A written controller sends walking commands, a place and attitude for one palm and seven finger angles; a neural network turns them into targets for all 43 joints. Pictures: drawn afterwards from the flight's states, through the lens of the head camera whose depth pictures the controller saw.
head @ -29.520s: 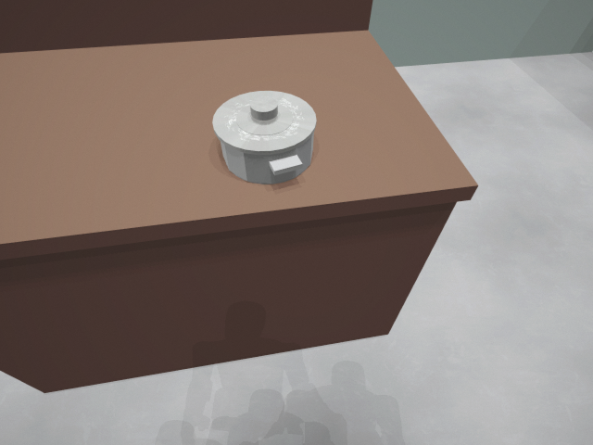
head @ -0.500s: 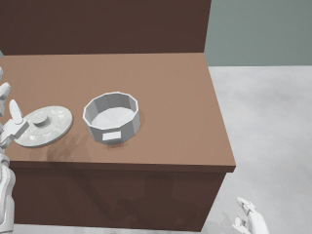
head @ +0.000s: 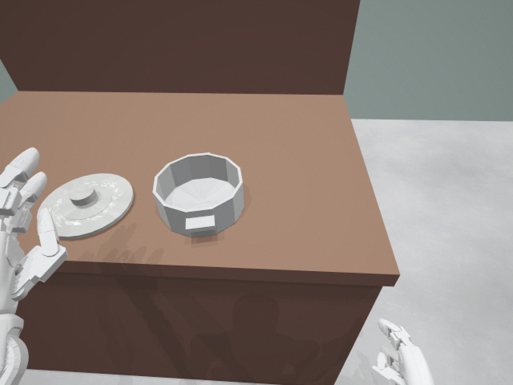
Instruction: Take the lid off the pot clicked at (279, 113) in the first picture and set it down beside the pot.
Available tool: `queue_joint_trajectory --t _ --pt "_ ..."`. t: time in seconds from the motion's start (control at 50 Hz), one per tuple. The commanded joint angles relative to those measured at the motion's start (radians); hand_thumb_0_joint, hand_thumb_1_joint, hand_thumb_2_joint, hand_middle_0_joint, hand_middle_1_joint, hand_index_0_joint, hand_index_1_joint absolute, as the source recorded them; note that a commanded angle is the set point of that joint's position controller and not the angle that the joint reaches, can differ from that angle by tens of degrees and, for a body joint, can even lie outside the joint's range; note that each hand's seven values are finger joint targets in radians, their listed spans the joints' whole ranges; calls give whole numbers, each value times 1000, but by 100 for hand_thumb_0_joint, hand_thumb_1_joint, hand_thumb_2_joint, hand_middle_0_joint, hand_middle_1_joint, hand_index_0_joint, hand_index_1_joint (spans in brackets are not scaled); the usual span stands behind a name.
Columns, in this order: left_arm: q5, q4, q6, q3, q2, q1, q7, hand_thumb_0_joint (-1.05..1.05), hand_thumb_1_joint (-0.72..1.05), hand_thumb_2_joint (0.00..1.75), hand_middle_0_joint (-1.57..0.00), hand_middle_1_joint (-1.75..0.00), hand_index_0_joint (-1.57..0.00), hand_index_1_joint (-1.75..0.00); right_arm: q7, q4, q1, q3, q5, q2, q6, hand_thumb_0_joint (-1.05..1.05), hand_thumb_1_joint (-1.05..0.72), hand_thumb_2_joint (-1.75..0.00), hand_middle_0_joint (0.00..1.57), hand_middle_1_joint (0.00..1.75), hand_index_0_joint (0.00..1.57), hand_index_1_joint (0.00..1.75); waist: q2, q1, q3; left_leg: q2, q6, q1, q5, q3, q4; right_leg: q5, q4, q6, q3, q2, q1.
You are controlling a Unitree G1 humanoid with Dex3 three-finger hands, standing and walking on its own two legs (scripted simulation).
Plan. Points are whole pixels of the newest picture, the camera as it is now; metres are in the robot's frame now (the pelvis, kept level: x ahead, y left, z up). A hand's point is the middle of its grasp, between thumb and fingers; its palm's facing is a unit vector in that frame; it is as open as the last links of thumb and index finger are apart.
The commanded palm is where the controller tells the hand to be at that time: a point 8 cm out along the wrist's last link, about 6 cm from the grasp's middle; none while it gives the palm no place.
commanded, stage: draw the hand back to the body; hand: left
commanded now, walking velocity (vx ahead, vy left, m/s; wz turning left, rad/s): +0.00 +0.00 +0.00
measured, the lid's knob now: (82, 194) +0.44 +0.43 +0.03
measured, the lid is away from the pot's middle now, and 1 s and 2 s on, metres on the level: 0.25 0.25 0.25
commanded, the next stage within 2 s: step back with the hand held close in 0.16 s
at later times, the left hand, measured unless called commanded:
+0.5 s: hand (32, 251) +0.19 +0.27 +0.21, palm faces +0.38 -0.84 -0.40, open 7.4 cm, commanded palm +0.12 +0.31 +0.22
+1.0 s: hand out of the picture +0.14 +0.27 +0.21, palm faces +0.39 -0.79 -0.46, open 7.4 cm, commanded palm +0.07 +0.32 +0.22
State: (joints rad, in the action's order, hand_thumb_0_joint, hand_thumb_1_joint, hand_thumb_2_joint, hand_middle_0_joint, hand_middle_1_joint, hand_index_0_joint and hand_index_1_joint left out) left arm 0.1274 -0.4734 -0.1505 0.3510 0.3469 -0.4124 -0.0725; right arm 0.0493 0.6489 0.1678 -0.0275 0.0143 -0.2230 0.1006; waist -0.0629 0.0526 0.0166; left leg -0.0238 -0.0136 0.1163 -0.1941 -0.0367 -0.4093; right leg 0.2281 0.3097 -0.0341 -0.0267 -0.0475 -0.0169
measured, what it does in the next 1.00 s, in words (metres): shifts its weight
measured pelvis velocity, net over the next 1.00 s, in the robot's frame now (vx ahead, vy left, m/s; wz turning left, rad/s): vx -0.06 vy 0.04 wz -0.01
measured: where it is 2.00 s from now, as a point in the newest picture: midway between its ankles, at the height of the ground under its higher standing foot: outside the picture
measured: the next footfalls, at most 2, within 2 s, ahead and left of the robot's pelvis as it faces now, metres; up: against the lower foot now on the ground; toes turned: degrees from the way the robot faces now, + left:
right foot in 1.84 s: -0.16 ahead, -0.11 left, +0.00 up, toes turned -6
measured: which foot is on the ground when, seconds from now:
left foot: down 0.00-1.00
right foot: down 0.00-1.00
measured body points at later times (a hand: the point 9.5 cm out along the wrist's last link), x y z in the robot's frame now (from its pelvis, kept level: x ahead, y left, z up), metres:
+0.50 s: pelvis -0.02 +0.04 -0.01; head -0.01 +0.05 +0.44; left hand +0.16 +0.31 +0.23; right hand +0.17 -0.20 -0.07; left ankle +0.03 +0.11 -0.75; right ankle -0.03 -0.10 -0.74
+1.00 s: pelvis -0.06 +0.04 -0.02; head -0.05 +0.05 +0.43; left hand +0.11 +0.32 +0.23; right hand +0.10 -0.18 -0.10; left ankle +0.02 +0.11 -0.74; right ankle -0.03 -0.10 -0.75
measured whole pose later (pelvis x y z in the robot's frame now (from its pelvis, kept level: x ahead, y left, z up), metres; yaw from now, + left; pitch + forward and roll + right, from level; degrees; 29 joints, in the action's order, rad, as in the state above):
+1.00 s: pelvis -0.06 +0.04 -0.02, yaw -1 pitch +0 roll -3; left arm 0.08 -0.71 -0.23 0.50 0.42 -0.54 -0.11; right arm 0.04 0.53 0.25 -0.02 0.03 -0.19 0.11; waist -0.04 -0.01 0.03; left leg -0.01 -0.07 0.44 -0.24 -0.06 -0.66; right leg 0.26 0.58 0.02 -0.05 -0.01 0.31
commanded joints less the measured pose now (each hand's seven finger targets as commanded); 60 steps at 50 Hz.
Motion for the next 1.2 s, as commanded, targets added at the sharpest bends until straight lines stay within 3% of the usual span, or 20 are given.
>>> queue_joint_trajectory --t 0.0,0.08,0.18,0.24,0.26,0.28,0.3,0.32,0.36,0.4,0.5,0.56,0.6,0.64,0.72,0.84,0.94,1.02,1.08,1.18 --pt "1 -234 -54 101 183 47 -17 0 90 90 -20 -30 -20 -30 13 -167 -159 39 -1 -100 59 0 -90 -90 20 30 20 30 30 1 -36 -9 -26 -114 99 29 40 -139 -80 2 16 37 176" --pt "-7 -262 -55 101 189 108 -27 0 90 90 -20 -30 -20 -30 22 -163 -161 39 -2 -101 61 0 -90 -90 20 30 20 30 -25 -4 -26 -8 -24 -117 68 39 46 -100 -85 -2 18 37 187" --pt "-10 -258 -42 82 170 70 -23 0 90 90 -20 -30 -20 -30 17 -170 -165 36 -4 -100 57 0 -90 -90 20 30 20 30 12 1 -18 -10 -23 -101 61 50 59 -90 -80 -2 11 32 179" --pt "-13 -311 -48 103 191 76 -29 0 90 90 -20 -30 -20 -30 16 -174 -165 37 -5 -98 62 0 -90 -90 20 30 20 30 -28 9 -55 -11 -18 -110 59 56 58 -87 -71 -7 16 35 161" --pt "-7 -381 -104 273 354 247 -40 0 90 90 -20 -30 -20 -30 11 -235 -148 17 11 -103 37 0 -90 -90 20 30 20 30 -82 -15 78 -26 -37 -12 -67 65 43 -77 -96 -5 97 83 254" --pt "-24 -363 -127 245 323 252 -35 0 90 90 -20 -30 -20 -30 9 -204 -142 31 -1 -103 39 0 -90 -90 20 30 20 30 17 -17 69 -20 -43 34 -87 85 12 -91 -100 -4 129 99 263" --pt "-24 -262 -123 215 266 137 -28 0 90 90 -20 -30 -20 -30 4 -196 -120 44 -1 -104 37 0 -90 -90 20 30 20 30 118 -27 56 -22 -46 22 -59 86 -29 -109 -101 -3 151 118 276" --pt "-28 -226 -116 181 222 66 -18 0 90 90 -20 -30 -20 -30 -6 -196 -106 52 0 -103 33 0 -90 -90 20 30 20 30 162 -33 23 -26 -48 4 -21 79 -64 -153 -91 -1 164 137 282" --pt "-31 -271 -122 141 184 38 -4 0 90 90 -20 -30 -20 -30 -16 -217 -102 59 7 -108 28 0 -90 -90 20 30 20 30 79 -43 -47 -35 -47 -10 39 70 -72 -224 -39 2 143 155 256" --pt "-32 -283 -120 148 190 -25 -1 0 90 90 -20 -30 -20 -30 -14 -236 -87 66 10 -120 19 0 -90 -90 20 30 20 30 21 -40 -72 -64 -52 20 59 84 -41 -236 17 15 108 142 241" --pt "-32 -409 -129 223 246 -127 -12 0 90 90 -20 -30 -20 -30 -9 -287 -70 71 14 -118 6 0 -90 -90 20 30 20 30 -15 -29 -140 -120 -70 91 137 149 23 -204 154 36 43 88 200" --pt "-31 -503 -140 261 281 -152 -22 0 90 90 -20 -30 -20 -30 -9 -303 -56 77 13 -122 16 0 -90 -90 20 30 20 30 -97 -29 -171 -156 -77 112 158 190 55 -77 239 40 26 66 210" --pt "-30 -499 -140 273 271 -188 -29 0 90 90 -20 -30 -20 -30 -9 -296 -37 82 8 -115 30 0 -90 -90 20 30 20 30 -135 -29 -164 -189 -84 121 161 203 70 74 280 42 18 61 249" --pt "-34 -516 -140 278 274 -173 -37 0 90 90 -20 -30 -20 -30 -10 -287 -21 84 4 -117 49 0 -90 -90 20 30 20 30 -158 -33 -153 -206 -86 138 132 204 67 123 294 40 19 68 259" --pt "-36 -472 -135 276 261 -152 -45 0 90 90 -20 -30 -20 -30 -6 -270 1 88 10 -126 66 0 -90 -90 20 30 20 30 -63 -49 -151 -198 -72 152 92 189 12 64 228 40 13 76 249" --pt "-38 -401 -127 277 247 -123 -47 0 90 90 -20 -30 -20 -30 1 -285 -10 85 26 -124 68 0 -90 -90 20 30 20 30 -38 -60 -76 -168 -60 361 -368 186 46 42 246 31 18 86 219" --pt "-43 -419 -135 254 248 -102 -52 0 90 90 -20 -30 -20 -30 5 -284 -9 80 23 -115 73 0 -90 -90 20 30 20 30 47 -67 -47 -116 -47 353 -408 162 -36 98 155 11 75 122 319" --pt "-47 -447 -145 247 255 -94 -66 0 90 90 -20 -30 -20 -30 8 -267 -4 77 14 -104 79 0 -90 -90 20 30 20 30 65 -73 -63 -88 -40 288 -309 148 -105 53 112 -8 129 163 381" --pt "-48 -464 -160 243 252 -90 -72 0 90 90 -20 -30 -20 -30 8 -260 -4 80 12 -106 80 0 -90 -90 20 30 20 30 1 -75 -86 -114 -42 284 -249 167 -69 -13 167 -2 100 145 357" --pt "-55 -448 -167 259 247 -78 -73 0 90 90 -20 -30 -20 -30 9 -276 -19 84 11 -122 87 0 -90 -90 20 30 20 30 -157 -65 -71 -223 -75 480 -477 258 134 123 381 34 13 42 219"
